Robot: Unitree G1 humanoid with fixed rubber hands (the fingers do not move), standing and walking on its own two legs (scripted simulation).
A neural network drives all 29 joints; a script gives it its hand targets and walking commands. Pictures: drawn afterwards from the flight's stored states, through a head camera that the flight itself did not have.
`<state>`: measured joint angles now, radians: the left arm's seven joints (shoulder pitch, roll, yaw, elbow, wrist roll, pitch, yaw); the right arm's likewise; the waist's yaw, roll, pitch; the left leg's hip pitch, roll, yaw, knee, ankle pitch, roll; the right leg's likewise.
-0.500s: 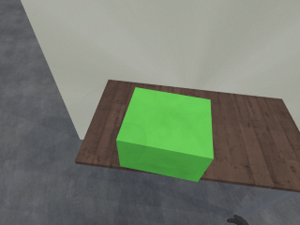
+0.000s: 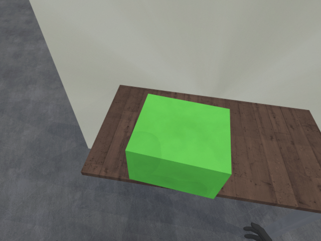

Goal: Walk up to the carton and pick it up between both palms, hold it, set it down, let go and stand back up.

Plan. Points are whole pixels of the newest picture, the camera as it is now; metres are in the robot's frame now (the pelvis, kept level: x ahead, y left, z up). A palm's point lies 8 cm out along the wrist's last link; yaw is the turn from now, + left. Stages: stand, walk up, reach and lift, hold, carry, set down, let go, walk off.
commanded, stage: walk up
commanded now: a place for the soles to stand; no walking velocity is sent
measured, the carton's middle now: (179, 143) +0.42 -0.06 -0.04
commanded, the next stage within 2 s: reach and lift in 0.14 s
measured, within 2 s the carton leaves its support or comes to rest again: neither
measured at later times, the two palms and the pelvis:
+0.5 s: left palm (69, 213) +0.21 +0.23 -0.06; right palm out of the picture +0.11 -0.28 -0.05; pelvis -0.02 -0.01 +0.01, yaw -9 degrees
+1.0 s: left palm (65, 212) +0.21 +0.24 -0.04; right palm out of the picture +0.14 -0.25 -0.03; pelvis +0.00 +0.01 +0.02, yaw -12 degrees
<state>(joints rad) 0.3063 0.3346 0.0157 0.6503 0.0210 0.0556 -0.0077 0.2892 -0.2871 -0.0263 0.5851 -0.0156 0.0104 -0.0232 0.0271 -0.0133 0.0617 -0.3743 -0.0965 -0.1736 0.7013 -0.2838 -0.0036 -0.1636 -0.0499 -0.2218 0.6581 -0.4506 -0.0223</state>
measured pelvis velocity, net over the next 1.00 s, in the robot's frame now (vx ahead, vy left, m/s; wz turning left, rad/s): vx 0.00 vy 0.01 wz -0.21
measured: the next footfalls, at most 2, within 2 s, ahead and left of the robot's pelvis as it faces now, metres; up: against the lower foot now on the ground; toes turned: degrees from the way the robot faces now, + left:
none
